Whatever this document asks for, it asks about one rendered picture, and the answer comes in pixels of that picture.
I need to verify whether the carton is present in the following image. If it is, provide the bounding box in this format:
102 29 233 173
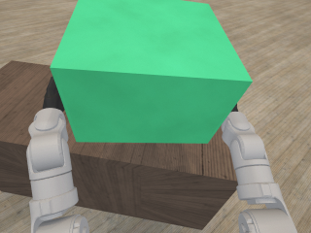
50 0 253 144

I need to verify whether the robot right upper arm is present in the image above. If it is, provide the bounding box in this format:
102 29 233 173
238 208 296 233

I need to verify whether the robot left upper arm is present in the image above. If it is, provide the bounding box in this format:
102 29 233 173
35 214 89 233

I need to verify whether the right robot forearm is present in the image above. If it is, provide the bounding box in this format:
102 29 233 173
221 112 297 233

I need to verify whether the robot right hand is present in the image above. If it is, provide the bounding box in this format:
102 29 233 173
232 104 238 112

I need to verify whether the left robot forearm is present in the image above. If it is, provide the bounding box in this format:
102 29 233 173
26 108 79 233

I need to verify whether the robot left hand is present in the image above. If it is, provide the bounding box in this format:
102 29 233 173
42 77 65 112

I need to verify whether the pedestal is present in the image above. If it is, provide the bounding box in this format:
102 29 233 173
0 60 238 230

